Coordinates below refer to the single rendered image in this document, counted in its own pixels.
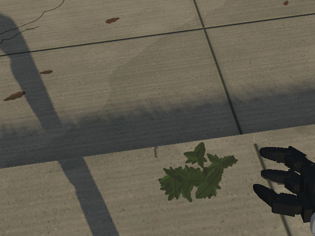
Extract robot right hand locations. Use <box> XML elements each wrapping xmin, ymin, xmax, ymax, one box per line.
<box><xmin>253</xmin><ymin>146</ymin><xmax>315</xmax><ymax>223</ymax></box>

